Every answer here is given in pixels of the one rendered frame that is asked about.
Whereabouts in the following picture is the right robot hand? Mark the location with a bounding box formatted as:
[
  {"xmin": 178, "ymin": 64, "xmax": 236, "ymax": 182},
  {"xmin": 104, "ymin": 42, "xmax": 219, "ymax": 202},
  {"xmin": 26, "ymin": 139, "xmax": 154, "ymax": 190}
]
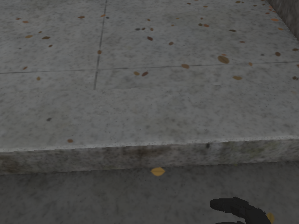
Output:
[{"xmin": 209, "ymin": 197, "xmax": 271, "ymax": 224}]

